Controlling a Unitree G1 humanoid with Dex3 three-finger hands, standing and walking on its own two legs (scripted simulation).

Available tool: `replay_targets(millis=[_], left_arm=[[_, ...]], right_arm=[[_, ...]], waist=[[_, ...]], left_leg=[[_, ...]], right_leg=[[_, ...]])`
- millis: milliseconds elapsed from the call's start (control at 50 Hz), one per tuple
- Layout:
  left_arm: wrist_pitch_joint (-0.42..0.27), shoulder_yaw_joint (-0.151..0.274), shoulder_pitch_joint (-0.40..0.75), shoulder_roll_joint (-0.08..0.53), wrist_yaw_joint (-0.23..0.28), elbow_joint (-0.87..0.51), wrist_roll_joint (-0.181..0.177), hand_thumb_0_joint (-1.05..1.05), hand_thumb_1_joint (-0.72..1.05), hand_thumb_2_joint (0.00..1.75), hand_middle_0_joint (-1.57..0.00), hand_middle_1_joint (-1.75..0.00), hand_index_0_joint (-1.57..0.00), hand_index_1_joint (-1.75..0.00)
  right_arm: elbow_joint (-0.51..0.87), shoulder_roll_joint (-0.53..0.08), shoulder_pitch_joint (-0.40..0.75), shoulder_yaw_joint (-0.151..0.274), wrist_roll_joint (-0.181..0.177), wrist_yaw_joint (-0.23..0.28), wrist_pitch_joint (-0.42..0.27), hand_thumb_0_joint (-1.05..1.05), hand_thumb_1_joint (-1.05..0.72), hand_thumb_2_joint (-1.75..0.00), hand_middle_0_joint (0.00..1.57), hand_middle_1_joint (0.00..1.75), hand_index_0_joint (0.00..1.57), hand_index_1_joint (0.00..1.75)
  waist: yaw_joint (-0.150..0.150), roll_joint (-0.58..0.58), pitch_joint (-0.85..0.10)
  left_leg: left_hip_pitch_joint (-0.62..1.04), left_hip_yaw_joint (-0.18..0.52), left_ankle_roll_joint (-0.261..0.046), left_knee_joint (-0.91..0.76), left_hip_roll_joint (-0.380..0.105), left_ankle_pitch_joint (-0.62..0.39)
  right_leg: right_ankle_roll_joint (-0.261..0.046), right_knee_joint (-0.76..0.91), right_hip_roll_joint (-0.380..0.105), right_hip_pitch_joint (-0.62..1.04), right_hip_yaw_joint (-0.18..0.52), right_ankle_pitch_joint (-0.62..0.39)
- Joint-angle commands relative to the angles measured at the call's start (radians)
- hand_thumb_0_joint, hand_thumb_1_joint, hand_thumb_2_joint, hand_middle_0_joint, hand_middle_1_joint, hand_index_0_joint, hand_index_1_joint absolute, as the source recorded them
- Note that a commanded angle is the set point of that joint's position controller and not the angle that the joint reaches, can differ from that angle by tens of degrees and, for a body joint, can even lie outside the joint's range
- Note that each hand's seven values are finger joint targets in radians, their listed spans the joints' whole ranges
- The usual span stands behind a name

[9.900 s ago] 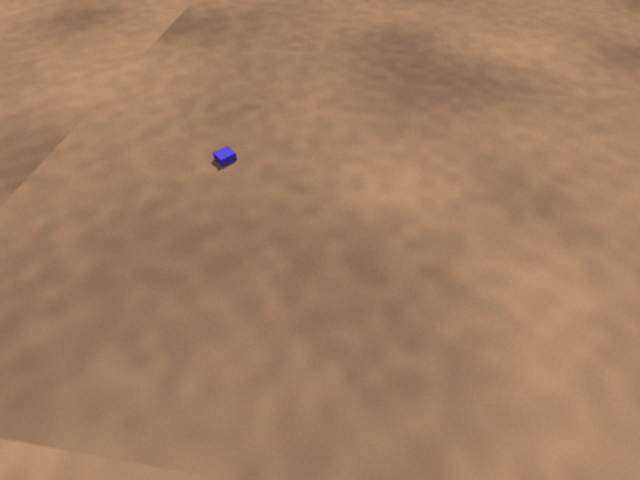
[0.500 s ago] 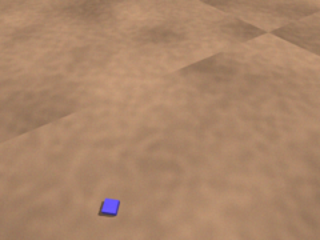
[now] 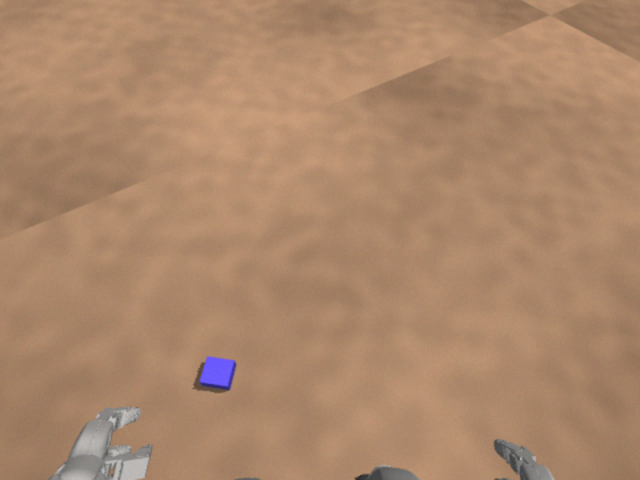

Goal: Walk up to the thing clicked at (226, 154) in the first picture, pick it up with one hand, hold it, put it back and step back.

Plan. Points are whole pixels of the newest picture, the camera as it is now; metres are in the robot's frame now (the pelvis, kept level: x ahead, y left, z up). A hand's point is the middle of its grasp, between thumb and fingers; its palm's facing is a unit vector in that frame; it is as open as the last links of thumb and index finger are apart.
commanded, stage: rise first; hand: left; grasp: from above
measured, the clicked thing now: (218, 373) +0.44 +0.29 -0.74
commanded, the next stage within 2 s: none
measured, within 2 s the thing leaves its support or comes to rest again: neither
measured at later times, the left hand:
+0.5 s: hand out of the picture +0.13 +0.27 -0.21, palm faces -0.16 -0.88 -0.45, open 14.0 cm
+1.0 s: hand (157, 437) +0.22 +0.31 -0.38, palm faces -0.46 -0.54 -0.71, open 13.9 cm
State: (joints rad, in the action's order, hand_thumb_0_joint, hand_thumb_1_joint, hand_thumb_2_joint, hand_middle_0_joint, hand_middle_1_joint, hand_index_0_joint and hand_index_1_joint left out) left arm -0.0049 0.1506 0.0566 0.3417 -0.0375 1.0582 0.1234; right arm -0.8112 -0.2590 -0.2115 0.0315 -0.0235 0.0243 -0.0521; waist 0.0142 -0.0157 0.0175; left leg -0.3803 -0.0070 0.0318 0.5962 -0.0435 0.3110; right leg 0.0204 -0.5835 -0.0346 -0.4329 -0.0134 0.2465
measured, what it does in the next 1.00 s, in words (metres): lowers itself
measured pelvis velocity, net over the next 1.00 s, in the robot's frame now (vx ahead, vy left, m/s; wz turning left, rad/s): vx -0.05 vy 0.01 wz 0.02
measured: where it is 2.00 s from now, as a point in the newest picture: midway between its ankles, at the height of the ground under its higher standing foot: outside the picture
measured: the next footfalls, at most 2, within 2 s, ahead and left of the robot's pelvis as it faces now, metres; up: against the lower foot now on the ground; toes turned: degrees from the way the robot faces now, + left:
none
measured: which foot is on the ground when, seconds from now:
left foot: down 0.00-1.00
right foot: down 0.00-1.00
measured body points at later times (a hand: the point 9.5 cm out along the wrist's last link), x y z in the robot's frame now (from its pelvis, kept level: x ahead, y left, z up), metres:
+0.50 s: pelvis +0.00 +0.02 -0.07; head +0.09 +0.04 +0.37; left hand +0.14 +0.32 -0.18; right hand +0.17 -0.23 -0.16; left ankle -0.01 +0.14 -0.73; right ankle +0.03 -0.13 -0.73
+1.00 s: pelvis -0.05 +0.01 -0.25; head +0.14 +0.03 +0.16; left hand +0.24 +0.34 -0.34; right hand +0.16 -0.26 -0.36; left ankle -0.01 +0.14 -0.73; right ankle +0.03 -0.13 -0.73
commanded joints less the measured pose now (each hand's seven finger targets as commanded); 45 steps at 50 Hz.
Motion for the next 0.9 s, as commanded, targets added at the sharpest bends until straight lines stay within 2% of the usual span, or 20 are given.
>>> replay_targets(millis=[0, 80, 120, 140, 160, 200, 220, 280, 320, 360, 480, 520, 560, 600, 700, 760, 780, 820, 860, 880], left_arm=[[0.057, 0.037, -0.097, 0.181, 0.011, -0.15, 0.039, 0.0, -0.2, 0.9, -0.18, -0.95, -0.19, -0.94], [0.1, 0.04, -0.056, 0.185, 0.025, -0.263, 0.055, 0.0, -0.45, 0.91, -0.19, -0.95, -0.19, -0.95], [0.102, 0.035, -0.083, 0.157, 0.024, -0.295, 0.062, 0.0, -0.47, 0.91, -0.18, -0.95, -0.18, -0.96], [0.095, 0.047, -0.058, 0.181, 0.024, -0.356, 0.069, 0.0, -0.48, 0.93, -0.17, -0.97, -0.16, -0.98], [0.097, 0.053, -0.117, 0.172, 0.025, -0.326, 0.079, 0.0, -0.5, 0.93, -0.17, -0.97, -0.16, -0.98], [0.081, 0.051, -0.058, 0.19, 0.025, -0.51, 0.094, 0.0, -0.52, 0.95, -0.16, -0.98, -0.15, -0.99], [0.094, 0.044, -0.158, 0.155, 0.026, -0.409, 0.099, 0.0, -0.53, 0.95, -0.16, -0.99, -0.15, -1.0], [0.103, 0.059, -0.169, 0.184, 0.033, -0.586, 0.118, 0.0, -0.56, 1.01, -0.12, -1.01, -0.11, -1.03], [0.13, 0.044, -0.245, 0.168, 0.031, -0.565, 0.129, 0.0, -0.58, 1.02, -0.1, -1.03, -0.09, -1.04], [0.143, 0.035, -0.252, 0.161, 0.028, -0.648, 0.134, 0.0, -0.59, 1.03, -0.1, -1.02, -0.08, -1.04], [0.18, 0.046, -0.339, 0.162, 0.037, -0.75, 0.156, 0.0, -0.59, 1.01, -0.1, -1.02, -0.09, -1.03], [0.188, 0.026, -0.31, 0.158, 0.034, -0.771, 0.163, 0.0, -0.59, 1.0, -0.1, -1.03, -0.1, -1.04], [0.18, 0.041, -0.271, 0.181, 0.039, -0.758, 0.181, 0.0, -0.61, 1.01, -0.11, -1.01, -0.09, -1.03], [0.156, 0.047, -0.229, 0.201, 0.039, -0.702, 0.213, 0.0, -0.6, 1.01, -0.11, -1.0, -0.09, -1.02], [0.036, 0.019, -0.115, 0.207, 0.028, -0.614, 0.314, 0.0, -0.56, 0.99, -0.14, -0.97, -0.12, -0.99], [-0.051, 0.073, -0.022, 0.3, 0.036, -0.577, 0.387, 0.0, -0.55, 0.98, -0.17, -0.93, -0.14, -0.96], [-0.076, 0.055, -0.017, 0.293, 0.036, -0.569, 0.405, 0.0, -0.54, 0.97, -0.17, -0.92, -0.14, -0.95], [-0.119, 0.084, 0.029, 0.347, 0.044, -0.582, 0.442, 0.0, -0.53, 0.97, -0.17, -0.94, -0.14, -0.96], [-0.146, 0.087, 0.07, 0.372, 0.051, -0.524, 0.491, 0.0, -0.52, 0.95, -0.18, -0.92, -0.16, -0.94], [-0.159, 0.112, 0.134, 0.417, 0.055, -0.542, 0.503, 0.0, -0.51, 0.95, -0.17, -0.93, -0.15, -0.94]], right_arm=[[0.175, -0.16, -0.015, 0.064, -0.003, 0.004, -0.036, 0.0, -0.86, -0.89, 0.2, 0.3, 0.2, 0.3], [0.234, -0.15, 0.009, 0.062, 0.0, -0.005, -0.053, 0.0, -0.87, -0.89, 0.2, 0.3, 0.2, 0.3], [0.243, -0.145, -0.011, 0.067, 0.004, -0.007, -0.068, 0.0, -0.87, -0.89, 0.2, 0.3, 0.2, 0.3], [0.252, -0.145, -0.009, 0.07, 0.005, -0.008, -0.076, 0.0, -0.87, -0.89, 0.2, 0.3, 0.2, 0.3], [0.239, -0.141, -0.035, 0.072, 0.007, -0.008, -0.08, 0.0, -0.89, -0.9, 0.2, 0.3, 0.2, 0.3], [0.287, -0.138, -0.01, 0.073, 0.009, -0.006, -0.094, 0.0, -0.89, -0.9, 0.2, 0.3, 0.2, 0.3], [0.269, -0.137, -0.031, 0.074, 0.008, -0.004, -0.097, 0.0, -0.9, -0.9, 0.2, 0.3, 0.2, 0.3], [0.315, -0.137, -0.01, 0.079, 0.009, -0.003, -0.109, 0.0, -0.88, -0.89, 0.2, 0.3, 0.2, 0.3], [0.299, -0.14, -0.023, 0.077, 0.01, -0.003, -0.111, 0.0, -0.88, -0.89, 0.2, 0.3, 0.2, 0.3], [0.327, -0.142, -0.012, 0.078, 0.013, -0.005, -0.118, 0.0, -0.88, -0.9, 0.2, 0.3, 0.2, 0.3], [0.373, -0.129, 0.009, 0.07, 0.013, -0.011, -0.134, 0.0, -0.9, -0.9, 0.2, 0.3, 0.2, 0.3], [0.376, -0.132, 0.009, 0.07, 0.013, -0.012, -0.14, 0.0, -0.91, -0.9, 0.2, 0.3, 0.2, 0.3], [0.382, -0.129, 0.019, 0.066, 0.015, -0.011, -0.148, 0.0, -0.92, -0.91, 0.2, 0.3, 0.2, 0.3], [0.376, -0.133, 0.033, 0.063, 0.019, -0.017, -0.157, 0.0, -0.9, -0.9, 0.2, 0.3, 0.2, 0.3], [0.366, -0.154, 0.047, 0.068, 0.017, -0.038, -0.177, 0.0, -0.89, -0.9, 0.2, 0.3, 0.2, 0.3], [0.343, -0.171, 0.055, 0.071, 0.015, -0.044, -0.182, 0.0, -0.9, -0.9, 0.2, 0.3, 0.2, 0.3], [0.339, -0.176, 0.057, 0.075, 0.014, -0.047, -0.182, 0.0, -0.9, -0.9, 0.2, 0.3, 0.2, 0.3], [0.324, -0.187, 0.053, 0.083, 0.013, -0.05, -0.177, 0.0, -0.88, -0.9, 0.2, 0.3, 0.2, 0.3], [0.305, -0.198, 0.058, 0.09, 0.014, -0.052, -0.167, 0.0, -0.91, -0.91, 0.2, 0.3, 0.2, 0.3], [0.299, -0.201, 0.054, 0.094, 0.015, -0.051, -0.161, 0.0, -0.89, -0.9, 0.2, 0.3, 0.2, 0.3]], waist=[[-0.022, 0.047, -0.209], [-0.008, 0.018, -0.2], [0.001, 0.004, -0.214], [-0.001, 0.025, -0.242], [0.005, 0.034, -0.251], [-0.003, 0.096, -0.32], [0.012, 0.053, -0.276], [-0.006, 0.086, -0.334], [0.008, 0.082, -0.326], [0.012, 0.105, -0.344], [0.001, 0.101, -0.373], [0.027, 0.088, -0.38], [0.039, 0.079, -0.367], [0.03, 0.094, -0.352], [0.041, 0.09, -0.447], [0.016, 0.108, -0.533], [0.017, 0.117, -0.562], [0.005, 0.134, -0.65], [0.007, 0.143, -0.649], [-0.001, 0.152, -0.671]], left_leg=[[-0.029, -0.027, -0.026, -0.03, 0.066, -0.182], [-0.121, -0.022, -0.029, 0.048, 0.055, -0.087], [-0.159, -0.017, -0.029, 0.108, 0.051, -0.083], [-0.178, -0.016, -0.028, 0.137, 0.051, -0.072], [-0.196, -0.013, -0.026, 0.163, 0.047, -0.089], [-0.203, -0.006, -0.02, 0.201, 0.042, -0.095], [-0.238, -0.001, -0.021, 0.215, 0.038, -0.08], [-0.262, 0.014, -0.018, 0.255, 0.031, -0.107], [-0.283, 0.027, -0.013, 0.276, 0.022, -0.129], [-0.29, 0.042, -0.011, 0.302, 0.013, -0.15], [-0.38, 0.037, -0.021, 0.385, 0.025, -0.114], [-0.404, 0.039, -0.022, 0.413, 0.022, -0.109], [-0.461, 0.038, -0.027, 0.463, 0.026, -0.08], [-0.54, 0.046, -0.026, 0.518, 0.026, -0.044], [-0.703, 0.047, -0.024, 0.683, 0.04, 0.034], [-0.798, 0.042, -0.024, 0.783, 0.048, 0.043], [-0.814, 0.044, -0.022, 0.807, 0.049, 0.038], [-0.833, 0.042, -0.025, 0.868, 0.052, -0.013], [-0.897, 0.043, -0.023, 0.912, 0.054, 0.015], [-0.924, 0.039, -0.026, 0.937, 0.055, 0.022]], right_leg=[[-0.033, 0.027, 0.029, 0.104, -0.025, -0.119], [-0.031, -0.038, 0.033, -0.003, -0.03, -0.013], [-0.027, -0.097, 0.033, -0.047, -0.034, -0.01], [-0.027, -0.126, 0.031, -0.074, -0.029, -0.001], [-0.028, -0.164, 0.031, -0.099, -0.032, -0.019], [-0.033, -0.213, 0.026, -0.139, -0.028, -0.019], [-0.031, -0.229, 0.031, -0.166, -0.033, -0.004], [-0.034, -0.28, 0.028, -0.196, -0.032, -0.017], [-0.035, -0.314, 0.032, -0.229, -0.036, -0.023], [-0.036, -0.352, 0.031, -0.266, -0.039, -0.025], [-0.039, -0.413, 0.025, -0.32, -0.033, -0.003], [-0.039, -0.438, 0.026, -0.351, -0.034, 0.0], [-0.037, -0.468, 0.026, -0.399, -0.033, 0.013], [-0.04, -0.543, 0.023, -0.492, -0.033, 0.052], [-0.041, -0.717, 0.019, -0.674, -0.022, 0.108], [-0.041, -0.825, 0.013, -0.766, -0.013, 0.108], [-0.042, -0.859, 0.01, -0.796, -0.013, 0.104], [-0.045, -0.92, 0.009, -0.832, -0.01, 0.067], [-0.048, -0.973, 0.008, -0.904, -0.012, 0.09], [-0.048, -0.993, 0.006, -0.918, -0.011, 0.094]])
